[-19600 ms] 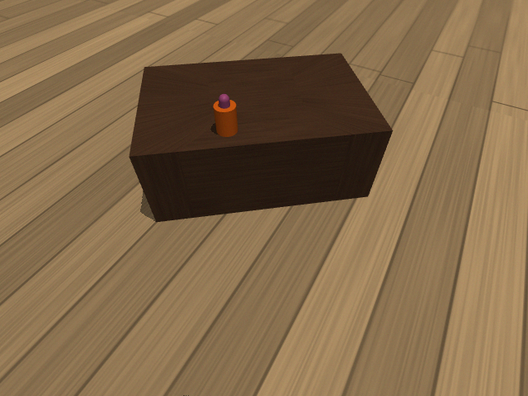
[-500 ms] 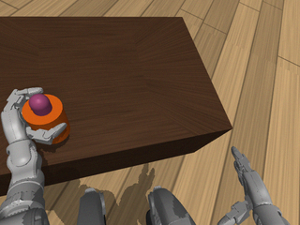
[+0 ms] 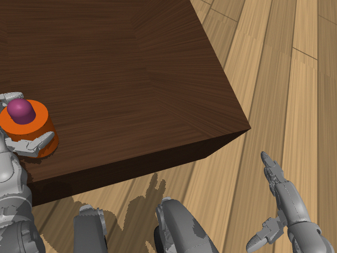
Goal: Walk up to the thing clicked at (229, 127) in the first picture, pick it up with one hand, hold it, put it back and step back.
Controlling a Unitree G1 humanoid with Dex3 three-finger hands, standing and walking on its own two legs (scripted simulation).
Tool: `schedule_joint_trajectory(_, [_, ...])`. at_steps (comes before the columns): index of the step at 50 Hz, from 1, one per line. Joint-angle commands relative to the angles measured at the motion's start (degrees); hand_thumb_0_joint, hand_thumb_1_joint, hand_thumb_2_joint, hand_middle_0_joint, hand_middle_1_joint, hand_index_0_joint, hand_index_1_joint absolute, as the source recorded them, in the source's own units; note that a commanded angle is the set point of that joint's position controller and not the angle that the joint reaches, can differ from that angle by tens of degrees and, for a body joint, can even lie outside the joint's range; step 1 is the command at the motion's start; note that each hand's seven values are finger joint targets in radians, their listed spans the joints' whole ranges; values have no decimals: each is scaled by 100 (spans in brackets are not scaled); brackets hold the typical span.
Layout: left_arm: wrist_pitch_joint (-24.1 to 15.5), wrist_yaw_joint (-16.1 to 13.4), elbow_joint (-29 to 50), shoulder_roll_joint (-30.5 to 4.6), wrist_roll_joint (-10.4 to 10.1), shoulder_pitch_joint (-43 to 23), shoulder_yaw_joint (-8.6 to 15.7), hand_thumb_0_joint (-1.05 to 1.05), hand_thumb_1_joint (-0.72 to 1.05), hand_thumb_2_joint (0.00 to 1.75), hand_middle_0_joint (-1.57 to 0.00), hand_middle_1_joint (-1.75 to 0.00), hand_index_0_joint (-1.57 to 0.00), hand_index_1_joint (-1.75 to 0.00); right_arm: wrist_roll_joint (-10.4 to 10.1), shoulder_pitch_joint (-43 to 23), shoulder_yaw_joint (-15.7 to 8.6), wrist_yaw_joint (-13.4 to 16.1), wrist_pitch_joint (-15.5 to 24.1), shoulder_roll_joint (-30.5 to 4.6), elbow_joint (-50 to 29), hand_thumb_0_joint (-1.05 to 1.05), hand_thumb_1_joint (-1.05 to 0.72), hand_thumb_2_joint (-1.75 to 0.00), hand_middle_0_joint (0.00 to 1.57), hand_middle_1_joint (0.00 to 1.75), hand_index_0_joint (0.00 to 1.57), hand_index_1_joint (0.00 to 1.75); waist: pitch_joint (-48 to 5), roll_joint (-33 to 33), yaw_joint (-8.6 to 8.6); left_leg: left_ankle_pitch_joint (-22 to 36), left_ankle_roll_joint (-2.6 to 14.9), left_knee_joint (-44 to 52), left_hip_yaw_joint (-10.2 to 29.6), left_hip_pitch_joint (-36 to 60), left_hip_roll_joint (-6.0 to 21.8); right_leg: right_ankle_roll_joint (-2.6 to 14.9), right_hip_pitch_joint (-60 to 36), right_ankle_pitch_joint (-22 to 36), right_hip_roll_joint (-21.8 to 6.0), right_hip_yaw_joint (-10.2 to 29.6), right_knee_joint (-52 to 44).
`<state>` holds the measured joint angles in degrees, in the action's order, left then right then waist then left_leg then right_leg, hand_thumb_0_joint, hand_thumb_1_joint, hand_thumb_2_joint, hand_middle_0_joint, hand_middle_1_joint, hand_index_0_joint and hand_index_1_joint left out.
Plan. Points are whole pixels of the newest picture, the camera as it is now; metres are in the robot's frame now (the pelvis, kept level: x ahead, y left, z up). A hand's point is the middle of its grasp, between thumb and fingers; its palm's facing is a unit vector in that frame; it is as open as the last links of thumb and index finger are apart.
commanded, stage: lower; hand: left
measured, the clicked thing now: (29, 125) +0.45 +0.23 -0.07
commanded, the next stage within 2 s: loosen in 0.44 s
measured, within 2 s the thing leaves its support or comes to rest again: rests again in 1.34 s
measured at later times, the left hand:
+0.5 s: hand (27, 131) +0.45 +0.24 -0.09, palm faces +0.28 -0.96 -0.07, open 11.9 cm
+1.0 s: hand (25, 124) +0.46 +0.24 -0.08, palm faces +0.30 -0.95 -0.03, open 14.9 cm
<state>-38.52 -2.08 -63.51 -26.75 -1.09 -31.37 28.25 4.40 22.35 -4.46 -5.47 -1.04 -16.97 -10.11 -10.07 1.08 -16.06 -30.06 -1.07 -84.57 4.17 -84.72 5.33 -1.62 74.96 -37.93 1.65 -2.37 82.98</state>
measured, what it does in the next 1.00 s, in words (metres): stands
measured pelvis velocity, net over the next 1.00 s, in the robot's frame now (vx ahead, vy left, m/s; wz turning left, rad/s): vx -0.01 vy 0.00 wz -0.01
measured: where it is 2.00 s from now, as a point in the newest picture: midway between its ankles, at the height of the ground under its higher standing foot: outside the picture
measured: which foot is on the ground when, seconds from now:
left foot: down 0.00-1.00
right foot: down 0.00-1.00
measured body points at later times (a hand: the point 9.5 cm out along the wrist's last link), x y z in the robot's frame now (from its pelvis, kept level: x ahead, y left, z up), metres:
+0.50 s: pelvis +0.00 +0.01 -0.02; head +0.17 +0.08 +0.39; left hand +0.43 +0.29 -0.08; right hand +0.18 -0.26 +0.04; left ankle +0.07 +0.13 -0.57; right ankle +0.01 -0.14 -0.57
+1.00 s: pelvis -0.01 +0.00 -0.03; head +0.16 +0.09 +0.38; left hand +0.44 +0.29 -0.07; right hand +0.17 -0.26 +0.05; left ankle +0.07 +0.13 -0.57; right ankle +0.01 -0.14 -0.57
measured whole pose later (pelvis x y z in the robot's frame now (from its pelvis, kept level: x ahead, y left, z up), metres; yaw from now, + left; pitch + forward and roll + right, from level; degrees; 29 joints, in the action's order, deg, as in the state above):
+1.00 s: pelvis -0.01 +0.00 -0.03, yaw -1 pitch +31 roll -7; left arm -40.8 -2.4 -66.2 -30.0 -0.7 -35.2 29.0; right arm 3.9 23.5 -4.9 -6.2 -1.4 -17.6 -15.6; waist -11.3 1.0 -18.4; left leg -30.6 -0.6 -90.8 5.4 -92.0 4.8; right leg -2.1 81.4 -39.0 1.6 -3.0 89.0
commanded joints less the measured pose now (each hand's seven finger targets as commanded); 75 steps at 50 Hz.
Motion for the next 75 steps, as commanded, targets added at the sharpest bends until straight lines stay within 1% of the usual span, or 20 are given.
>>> schedule_joint_trajectory(1, [-753, -1, 1872, -1614, -200, -2314, 200, 0, 10, 128, -122, -139, -123, -140, -17, 255, -721, 97, 297, -1016, -991, 0, 50, -7, 5, 5, 5, 5, -3532, -2084, 202, 1935, 105, 792, 141, 3732, -206, 297, -495, 2088, 201, -79, -742])
schedule_joint_trajectory(2, [-755, -5, 2013, -1631, -187, -2405, 186, 0, 8, 128, -122, -140, -123, -141, -10, 216, -849, 105, 302, -1083, -1021, 0, 50, -7, 5, 5, 5, 5, -3625, -2180, 143, 1865, 108, 758, 128, 3772, -195, 298, -426, 2024, 191, -57, -751])
schedule_joint_trajectory(13, [-576, -65, 1997, -1451, -134, -2086, 54, 0, 8, 128, -120, -139, -121, -140, -29, 382, -896, 126, 303, -1085, -1240, 0, 51, -7, 5, 5, 5, 5, -3456, -2046, -47, 1628, 157, 518, 101, 3360, -200, 256, -361, 2012, 191, 4, -682])
schedule_joint_trajectory(17, [-620, -115, 2065, -1632, -133, -2092, 204, 0, 8, 129, -121, -140, -122, -141, -54, 293, -938, 115, 298, -1138, -1313, 0, 51, -7, 5, 5, 5, 5, -3439, -2123, 82, 1661, 107, 557, 153, 3417, -200, 310, -162, 1908, 211, -99, -486])
schedule_joint_trajectory(22, [-598, -107, 1642, -1205, -101, -1949, -53, 0, 6, 127, -118, -136, -119, -138, -76, 350, -959, 120, 290, -1126, -1467, 0, 51, -6, 5, 5, 5, 5, -3242, -1801, -148, 1579, 144, 486, 163, 3215, -188, 283, -120, 1931, 223, -118, -514])
schedule_joint_trajectory(28, [-632, -108, 1152, -1331, 49, -2099, -33, 0, 8, 123, -128, -139, -129, -139, -58, 457, -936, 82, 216, -1120, -1432, 0, 53, -5, 5, 5, 5, 5, -2986, -1793, -244, 1292, 146, 452, 170, 2997, -192, 276, 77, 1695, 194, -126, -520])
schedule_joint_trajectory(31, [-674, -76, 1342, -1486, 15, -2271, 43, 0, -16, 99, -107, -115, -111, -115, -52, 381, -955, 72, 235, -1163, -1474, 0, 51, -5, 5, 5, 5, 5, -3108, -1907, -208, 1121, 142, 452, 147, 3018, -206, 272, 34, 1550, 175, -64, -553])
schedule_joint_trajectory(34, [-692, -61, 1291, -1325, -94, -2357, 42, 0, -29, 75, -93, -92, -97, -91, -75, 373, -950, 64, 242, -1161, -1466, 0, 51, -5, 5, 5, 5, 5, -3033, -1889, -265, 903, 136, 488, 178, 2933, -207, 273, 135, 1373, 170, -78, -565])
schedule_joint_trajectory(39, [-732, -47, 1227, -1441, -27, -2497, -29, 0, -55, 35, -62, -58, -65, -56, -48, 235, -871, 72, 267, -1130, -1499, 0, 51, -5, 5, 5, 5, 5, -3001, -1955, -227, 631, 115, 513, 168, 2801, -215, 287, 166, 1150, 172, -35, -564])
schedule_joint_trajectory(47, [-590, -45, 728, -1533, 28, -2113, 113, 0, -61, 11, -34, -26, -35, -25, -60, 411, -909, 61, 208, -1159, -1477, 0, 52, -5, 5, 5, 5, 5, -2928, -1767, -217, 837, 162, 408, 106, 2641, -233, 254, 56, 1348, 194, 5, -625])
schedule_joint_trajectory(48, [-571, -40, 659, -1371, 9, -2116, 84, 0, -61, 8, -30, -22, -32, -21, -58, 480, -891, 57, 192, -1131, -1462, 0, 52, -5, 5, 5, 5, 5, -2876, -1630, -298, 852, 183, 425, 124, 2579, -233, 244, 67, 1372, 200, -36, -653])
schedule_joint_trajectory(51, [-525, -45, 698, -1349, 38, -1992, 83, 0, -61, 0, -21, -12, -22, -11, -80, 333, -916, 43, 183, -1144, -1491, 0, 52, -5, 5, 5, 5, 5, -2801, -1708, -153, 769, 140, 577, 145, 2712, -227, 294, 154, 1235, 211, -131, -588])
schedule_joint_trajectory(57, [-553, -39, 764, -1393, 37, -1942, 153, 0, -61, 3, -8, -8, -10, -7, -84, 340, -895, 41, 171, -1187, -1720, 0, 53, -5, 5, 5, 5, 5, -3011, -1585, -195, 1211, 151, 530, 196, 2831, -196, 302, 39, 1580, 246, -249, -488])
schedule_joint_trajectory(63, [-523, 156, 1862, -2291, -115, -2150, 700, 0, -61, 3, -6, -5, -7, -4, -90, 635, -909, 69, 70, -1129, -1539, 0, 52, -5, 5, 5, 5, 5, -3487, -2255, 124, 1342, 128, 578, 62, 3300, -224, 273, -353, 1657, 191, -8, -651])
schedule_joint_trajectory(67, [-172, 329, 1937, -2062, -208, -1997, 502, 0, -61, 2, -5, -4, -7, -3, -141, 600, -928, 155, 9, -1135, -1441, 0, 51, -6, 5, 5, 5, 5, -3167, -2278, 104, 1029, 85, 922, 111, 3521, -191, 288, -331, 1362, 191, -32, -888])
schedule_joint_trajectory(68, [-122, 388, 2129, -2036, -250, -2113, 460, 0, -61, 2, -5, -4, -6, -3, -152, 495, -802, 180, 19, -1084, -1502, 0, 52, -6, 5, 5, 5, 5, -3138, -2271, 181, 999, 59, 1031, 147, 3648, -179, 295, -355, 1323, 188, -60, -919])
schedule_joint_trajectory(69, [-68, 424, 2464, -2329, -258, -2192, 583, 0, -61, 1, -5, -4, -7, -3, -163, 581, -772, 206, 1, -1042, -1312, 0, 51, -6, 5, 5, 5, 5, -3224, -2419, 308, 1051, 56, 1086, 106, 3797, -190, 299, -431, 1350, 169, -22, -979])
schedule_joint_trajectory(71, [151, 568, 2260, -2230, -302, -2141, 440, 0, -61, 0, -5, -2, -7, -1, -196, 528, -723, 275, -39, -993, -1263, 0, 52, -6, 5, 5, 5, 5, -2971, -2210, 238, 967, 88, 1160, 62, 3671, -188, 266, -602, 1341, 162, 67, -1206])
schedule_joint_trajectory(72, [277, 638, 1992, -1922, -356, -1940, 303, 0, -61, 0, -5, -3, -7, -1, -199, 545, -683, 300, -46, -974, -1198, 0, 52, -6, 5, 5, 5, 5, -2896, -2078, 200, 1105, 102, 1217, 81, 3742, -185, 264, -691, 1479, 158, 20, -1254])
schedule_joint_trajectory(75, [543, 779, 1608, -2121, -483, -1648, 528, 0, -61, 0, -5, -1, -7, 0, -265, 471, -547, 363, -116, -937, -751, 0, 53, -5, 5, 5, 5, 5, -2436, -1822, 428, 1230, 113, 1431, 68, 3709, -182, 293, -664, 1509, 165, -69, -1361])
